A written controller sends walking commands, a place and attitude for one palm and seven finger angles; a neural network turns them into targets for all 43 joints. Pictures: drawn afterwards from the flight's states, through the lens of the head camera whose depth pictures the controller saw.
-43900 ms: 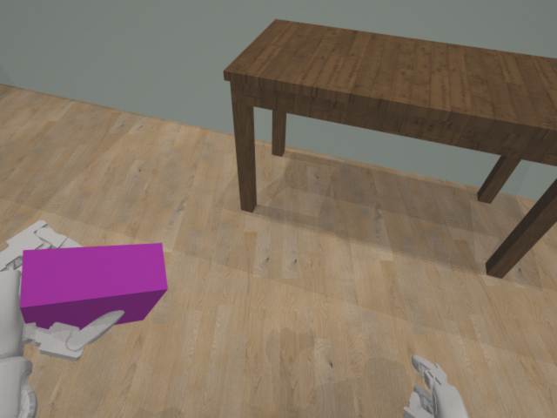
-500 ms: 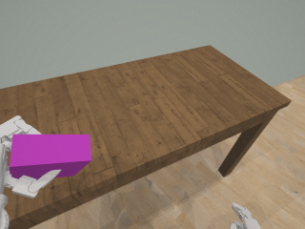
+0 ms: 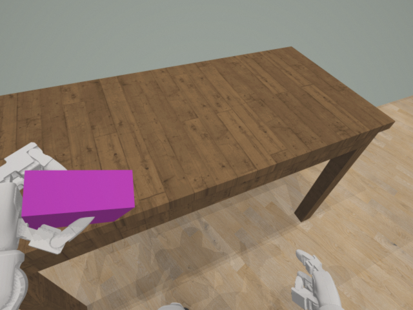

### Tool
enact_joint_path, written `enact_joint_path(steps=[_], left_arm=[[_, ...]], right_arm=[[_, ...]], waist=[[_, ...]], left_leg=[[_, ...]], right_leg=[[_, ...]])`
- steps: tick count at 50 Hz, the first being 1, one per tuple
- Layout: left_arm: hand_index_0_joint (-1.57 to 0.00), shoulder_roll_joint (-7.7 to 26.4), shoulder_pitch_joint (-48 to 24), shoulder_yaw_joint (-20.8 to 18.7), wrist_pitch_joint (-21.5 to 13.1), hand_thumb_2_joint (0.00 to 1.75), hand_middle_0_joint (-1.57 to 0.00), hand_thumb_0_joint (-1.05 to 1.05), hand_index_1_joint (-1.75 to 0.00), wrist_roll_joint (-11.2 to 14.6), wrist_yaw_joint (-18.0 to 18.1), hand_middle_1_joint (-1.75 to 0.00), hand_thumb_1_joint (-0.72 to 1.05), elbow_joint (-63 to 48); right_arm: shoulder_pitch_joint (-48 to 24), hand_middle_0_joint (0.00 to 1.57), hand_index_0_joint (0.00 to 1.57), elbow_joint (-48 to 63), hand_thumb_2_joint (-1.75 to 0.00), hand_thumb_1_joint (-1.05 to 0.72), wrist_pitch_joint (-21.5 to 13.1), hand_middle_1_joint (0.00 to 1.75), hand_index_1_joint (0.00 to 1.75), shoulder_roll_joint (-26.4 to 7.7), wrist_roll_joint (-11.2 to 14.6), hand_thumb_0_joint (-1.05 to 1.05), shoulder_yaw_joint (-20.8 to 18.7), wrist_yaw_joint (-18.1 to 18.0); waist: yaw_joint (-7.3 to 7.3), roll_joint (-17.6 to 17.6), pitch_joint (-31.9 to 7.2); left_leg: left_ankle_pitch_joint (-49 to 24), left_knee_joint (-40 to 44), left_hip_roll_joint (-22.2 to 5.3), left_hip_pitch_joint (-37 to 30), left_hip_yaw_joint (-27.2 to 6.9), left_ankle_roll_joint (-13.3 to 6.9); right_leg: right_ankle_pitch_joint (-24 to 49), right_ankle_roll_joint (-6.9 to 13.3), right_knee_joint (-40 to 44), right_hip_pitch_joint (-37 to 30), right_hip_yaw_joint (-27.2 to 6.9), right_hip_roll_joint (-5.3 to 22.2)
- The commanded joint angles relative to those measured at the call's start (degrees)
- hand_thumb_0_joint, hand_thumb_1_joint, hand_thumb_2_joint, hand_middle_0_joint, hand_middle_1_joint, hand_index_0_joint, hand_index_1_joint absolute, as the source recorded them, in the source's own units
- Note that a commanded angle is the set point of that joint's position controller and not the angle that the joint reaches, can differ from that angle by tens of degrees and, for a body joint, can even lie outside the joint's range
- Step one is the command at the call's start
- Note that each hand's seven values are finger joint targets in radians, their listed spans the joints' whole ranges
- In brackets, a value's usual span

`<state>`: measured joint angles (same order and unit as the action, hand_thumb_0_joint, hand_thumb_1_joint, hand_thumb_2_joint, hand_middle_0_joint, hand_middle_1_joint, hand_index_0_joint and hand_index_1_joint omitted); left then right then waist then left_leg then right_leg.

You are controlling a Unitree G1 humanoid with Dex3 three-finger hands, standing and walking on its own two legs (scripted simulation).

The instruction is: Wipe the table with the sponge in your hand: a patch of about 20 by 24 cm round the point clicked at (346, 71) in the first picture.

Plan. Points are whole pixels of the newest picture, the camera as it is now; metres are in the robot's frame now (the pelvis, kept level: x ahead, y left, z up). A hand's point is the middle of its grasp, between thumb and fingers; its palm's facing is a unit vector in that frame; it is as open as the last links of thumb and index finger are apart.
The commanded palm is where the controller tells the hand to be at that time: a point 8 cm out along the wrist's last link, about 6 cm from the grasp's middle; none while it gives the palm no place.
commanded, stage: step back with the hand held close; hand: left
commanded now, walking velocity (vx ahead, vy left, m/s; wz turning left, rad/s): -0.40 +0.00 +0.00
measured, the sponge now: (94, 200) +0.24 +0.20 +0.15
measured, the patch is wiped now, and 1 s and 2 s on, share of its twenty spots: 0.90 0.90 0.90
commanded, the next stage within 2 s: stop stepping back and stand still in 0.32 s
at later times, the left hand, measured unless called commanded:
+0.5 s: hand out of the picture +0.07 +0.26 +0.19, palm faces +0.38 -0.87 -0.32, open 9.2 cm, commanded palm +0.02 +0.30 +0.19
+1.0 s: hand out of the picture -0.09 +0.27 +0.17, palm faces +0.36 -0.84 -0.40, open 9.2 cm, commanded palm -0.15 +0.31 +0.19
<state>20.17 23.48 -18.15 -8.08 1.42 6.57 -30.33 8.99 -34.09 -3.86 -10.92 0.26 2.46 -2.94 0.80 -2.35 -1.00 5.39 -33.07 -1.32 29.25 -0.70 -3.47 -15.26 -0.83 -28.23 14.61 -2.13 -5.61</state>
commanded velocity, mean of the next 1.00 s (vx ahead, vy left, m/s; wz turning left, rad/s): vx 0.06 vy -0.02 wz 0.00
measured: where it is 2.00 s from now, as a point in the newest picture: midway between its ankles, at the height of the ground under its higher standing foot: outside the picture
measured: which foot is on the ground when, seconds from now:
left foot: down 0.00-0.52, up 0.54-0.70, down 0.72-0.98, up 1.00-1.00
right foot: down 0.00-0.20, up 0.22-0.50, down 0.52-0.72, up 0.74-0.96, down 0.98-1.00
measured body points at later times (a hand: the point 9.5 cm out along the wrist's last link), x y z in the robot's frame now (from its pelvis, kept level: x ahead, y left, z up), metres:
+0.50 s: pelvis -0.15 +0.02 +0.00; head -0.16 +0.06 +0.45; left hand +0.04 +0.30 +0.20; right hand +0.02 -0.20 -0.06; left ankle +0.06 +0.08 -0.72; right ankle -0.20 -0.11 -0.71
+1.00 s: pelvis -0.31 +0.04 -0.02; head -0.34 +0.04 +0.43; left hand -0.12 +0.31 +0.19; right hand -0.18 -0.19 -0.11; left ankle -0.24 +0.17 -0.71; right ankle -0.27 -0.05 -0.73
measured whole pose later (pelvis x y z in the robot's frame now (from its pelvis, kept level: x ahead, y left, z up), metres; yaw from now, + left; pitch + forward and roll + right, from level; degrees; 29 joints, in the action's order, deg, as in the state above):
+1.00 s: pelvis -0.31 +0.04 -0.02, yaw +0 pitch -2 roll -2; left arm 23.5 24.0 -20.3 -7.7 2.2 5.5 -27.3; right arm 18.1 -35.4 -5.6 -11.1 1.5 3.2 -1.8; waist -1.9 -2.2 -3.6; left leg 25.1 -53.0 -4.0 30.1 -1.5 -1.2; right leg -19.1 3.1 -42.1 21.9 6.8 -2.3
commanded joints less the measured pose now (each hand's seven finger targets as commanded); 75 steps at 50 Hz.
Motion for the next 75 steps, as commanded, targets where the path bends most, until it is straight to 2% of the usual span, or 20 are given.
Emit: enact_joint_path(steps=[1,6,11,23,25,26,28,34,36,37,39,47,50,54,61,63,64,66,72,75], left_arm=[[-1.20,11.30,1.79,-7.76,-4.56,1.30,-1.20,0.00,-1.60,1.94,1.07,-1.60,0.10,-14.79],[-1.20,13.51,-0.93,-9.39,-4.37,1.30,-1.20,0.00,-1.60,2.17,1.99,-1.60,0.10,-15.72],[-1.20,13.14,-0.89,-10.52,-4.66,1.30,-1.20,0.00,-1.60,0.09,1.46,-1.60,0.10,-14.44],[-1.20,11.81,0.07,-8.18,-2.14,1.30,-1.20,0.00,-1.60,0.96,2.61,-1.60,0.10,-14.11],[-1.20,14.24,1.59,-9.24,-2.09,1.30,-1.20,0.00,-1.60,1.22,2.19,-1.60,0.10,-13.43],[-1.20,12.50,-1.70,-6.19,-2.40,1.30,-1.20,0.00,-1.60,2.46,1.57,-1.60,0.10,-16.78],[-1.20,10.90,-8.22,-5.74,-0.18,1.30,-1.20,0.00,-1.60,3.35,-0.22,-1.60,0.10,-11.70],[-1.20,12.09,-13.02,-6.16,-1.57,1.30,-1.20,0.00,-1.60,2.11,0.40,-1.60,0.10,-10.12],[-1.20,12.52,-11.14,-7.83,-2.38,1.30,-1.20,0.00,-1.60,1.61,0.97,-1.60,0.10,-17.88],[-1.20,14.86,-4.25,-10.81,-2.77,1.30,-1.20,0.00,-1.60,0.43,0.66,-1.60,0.10,-16.25],[-1.20,15.17,-11.29,-9.29,-3.78,1.30,-1.20,0.00,-1.60,1.87,0.26,-1.60,0.10,-23.09],[-1.20,10.84,-3.14,-8.15,-1.92,1.30,-1.20,0.00,-1.60,1.62,0.09,-1.60,0.10,-3.60],[-1.20,11.49,-6.94,-7.46,-2.26,1.30,-1.20,0.00,-1.60,1.66,-0.60,-1.60,0.10,-5.51],[-1.20,13.84,-8.76,-8.24,-2.68,1.30,-1.20,0.00,-1.60,2.27,-1.66,-1.60,0.10,-10.69],[-1.20,12.08,-2.20,-9.14,-1.72,1.30,-1.20,0.00,-1.60,2.26,1.05,-1.60,0.10,-13.14],[-1.20,14.22,-4.38,-9.65,-2.58,1.30,-1.20,0.00,-1.60,1.24,1.40,-1.60,0.10,-14.98],[-1.20,14.61,-9.45,-8.66,-2.86,1.30,-1.20,0.00,-1.60,1.75,1.78,-1.60,0.10,-13.79],[-1.20,12.05,-10.18,-7.19,-3.72,1.30,-1.20,0.00,-1.60,1.54,0.28,-1.60,0.10,-4.52],[-1.20,9.87,-3.36,-6.96,-1.54,1.30,-1.20,0.00,-1.60,1.97,-0.58,-1.60,0.10,-2.70],[-1.20,11.74,-4.74,-8.25,-2.16,1.30,-1.20,0.00,-1.60,2.63,-0.03,-1.60,0.10,-7.57]], right_arm=[[-3.76,0.20,0.20,9.26,-0.90,-0.90,-1.34,0.30,0.30,-8.51,0.52,0.00,-5.15,-1.37],[-3.28,0.20,0.20,10.37,-0.90,-0.90,-0.27,0.30,0.30,-7.16,0.34,0.00,-4.49,-1.65],[-2.04,0.20,0.20,9.95,-0.90,-0.90,-2.99,0.30,0.30,-10.57,-1.17,0.00,-5.68,-1.03],[-1.86,0.20,0.20,5.94,-0.90,-0.90,-5.09,0.30,0.30,-7.53,-1.03,0.00,-4.08,-0.26],[0.49,0.20,0.20,5.52,-0.90,-0.90,-4.07,0.30,0.30,-7.71,-0.42,0.00,-4.54,-0.15],[-0.97,0.20,0.20,6.67,-0.90,-0.90,-3.09,0.30,0.30,-8.39,0.23,0.00,-5.08,0.01],[-1.74,0.20,0.20,9.37,-0.90,-0.90,-1.94,0.30,0.30,-8.68,3.34,0.00,-5.15,0.31],[-2.93,0.20,0.20,9.57,-0.90,-0.90,-1.30,0.30,0.30,-8.49,2.52,0.00,-2.73,-0.94],[-1.31,0.20,0.20,11.48,-0.90,-0.90,-2.94,0.30,0.30,-9.86,2.23,0.00,-4.40,-0.52],[0.31,0.20,0.20,10.81,-0.90,-0.90,-4.81,0.30,0.30,-9.36,1.83,0.00,-5.69,-0.17],[-2.49,0.20,0.20,10.22,-0.90,-0.90,-5.59,0.30,0.30,-7.70,0.69,0.00,-4.03,1.70],[-2.63,0.20,0.20,7.80,-0.90,-0.90,-4.72,0.30,0.30,-9.02,0.98,0.00,-3.11,0.19],[-0.45,0.20,0.20,8.41,-0.90,-0.90,-5.02,0.30,0.30,-9.01,2.58,0.00,-4.80,0.48],[-1.94,0.20,0.20,5.71,-0.90,-0.90,-4.09,0.30,0.30,-7.21,2.24,0.00,-3.51,1.36],[2.14,0.20,0.20,7.88,-0.90,-0.90,-7.67,0.30,0.30,-7.76,1.87,0.00,-3.81,-1.68],[1.47,0.20,0.20,8.36,-0.90,-0.90,-8.69,0.30,0.30,-6.82,1.03,0.00,-3.95,-1.82],[-0.80,0.20,0.20,7.64,-0.90,-0.90,-8.71,0.30,0.30,-6.92,1.46,0.00,-4.08,-1.68],[0.79,0.20,0.20,1.98,-0.90,-0.90,-8.78,0.30,0.30,-7.20,2.52,0.00,-4.11,-0.13],[-0.31,0.20,0.20,7.03,-0.90,-0.90,-5.90,0.30,0.30,-9.93,2.09,0.00,-4.35,-0.52],[-0.08,0.20,0.20,7.53,-0.90,-0.90,-4.59,0.30,0.30,-9.61,2.97,0.00,-6.79,-0.06]], waist=[[-1.35,2.74,-10.88],[-2.96,7.58,-6.35],[-1.38,-15.24,-9.14],[0.16,-12.57,-13.65],[-0.65,2.66,-15.91],[-1.24,10.20,-12.48],[-4.01,22.17,0.08],[-2.69,-9.97,-2.41],[-1.84,-23.73,-6.44],[-0.16,-10.13,-14.38],[-3.48,-15.94,-4.41],[0.16,-5.19,-5.27],[-1.59,23.42,-8.03],[-3.68,2.12,-1.97],[-2.26,-3.71,-13.75],[-1.57,-17.99,-12.89],[-4.13,-23.84,-2.11],[-1.95,-0.06,7.53],[-1.41,0.60,-2.69],[-1.54,21.96,-8.94]], left_leg=[[12.71,-6.70,-2.53,-15.13,-5.33,3.22],[13.04,-14.40,-0.40,-10.86,-4.81,4.70],[31.22,23.94,-16.47,0.42,-28.33,-1.94],[25.21,18.92,-5.62,-10.62,-7.97,6.25],[21.36,-15.96,5.05,-18.93,3.73,8.83],[23.38,-43.67,5.87,-14.42,-0.31,7.35],[18.73,-62.97,-0.62,-4.52,-12.11,4.51],[20.58,-1.74,-0.89,-12.07,0.76,0.73],[20.11,13.70,-13.94,-18.17,-21.66,-4.85],[0.25,9.28,-13.39,-16.96,-14.43,-5.62],[18.32,15.37,-17.57,-8.29,-32.99,-8.58],[34.42,-3.13,-6.43,10.88,-4.49,-1.04],[21.66,-55.06,3.40,10.73,-0.62,2.53],[10.38,-50.32,-3.03,1.79,-1.91,0.93],[15.06,14.06,-0.69,-17.71,4.90,-2.15],[-13.50,13.58,-8.98,-24.21,1.93,-4.14],[-5.03,16.72,-14.99,-12.39,-14.85,-7.25],[3.69,17.05,-19.18,-6.05,-16.14,-10.05],[25.12,-4.33,-6.61,-1.29,-3.81,-3.62],[23.72,-41.55,2.63,7.98,-1.04,1.75]], right_leg=[[13.11,7.34,4.47,10.52,-7.52,13.93],[21.82,9.33,2.55,16.42,-8.83,19.83],[-12.94,0.40,-33.36,6.83,-2.64,-1.09],[-11.35,4.18,-0.88,-2.70,5.32,-0.46],[2.62,10.57,13.77,4.60,-0.11,10.88],[12.59,15.04,13.74,12.72,-6.44,22.25],[6.01,14.22,12.89,28.26,-8.63,25.06],[-5.97,7.25,-11.03,20.19,1.00,11.67],[-16.43,1.88,-39.57,30.10,6.13,1.84],[-11.69,0.86,-42.64,23.02,4.13,3.88],[-10.59,0.44,-46.83,30.36,-3.43,7.04],[-2.97,3.10,-7.14,-8.87,10.23,3.00],[0.12,12.59,13.42,2.97,-20.32,22.73],[-14.98,10.15,11.06,28.28,-9.26,21.45],[-8.29,4.92,-10.89,9.94,-2.39,12.23],[-12.01,0.17,-32.63,16.02,11.04,1.24],[-13.54,0.84,-40.47,22.70,3.09,5.85],[-9.30,1.72,-43.99,27.06,-4.73,9.34],[2.48,0.61,-0.45,-4.29,8.21,5.50],[0.03,12.70,13.23,-5.41,-27.04,25.81]])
